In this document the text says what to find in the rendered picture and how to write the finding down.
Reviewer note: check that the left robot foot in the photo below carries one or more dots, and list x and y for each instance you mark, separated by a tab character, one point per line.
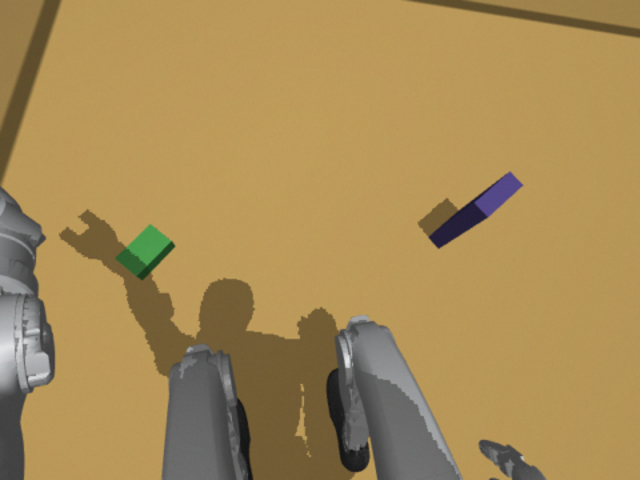
244	439

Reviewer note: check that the right robot hand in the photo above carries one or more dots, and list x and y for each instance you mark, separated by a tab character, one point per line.
510	461

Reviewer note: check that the right robot foot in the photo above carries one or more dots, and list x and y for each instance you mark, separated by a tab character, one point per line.
354	461

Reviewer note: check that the left robot arm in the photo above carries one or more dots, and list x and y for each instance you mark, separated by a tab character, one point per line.
27	351

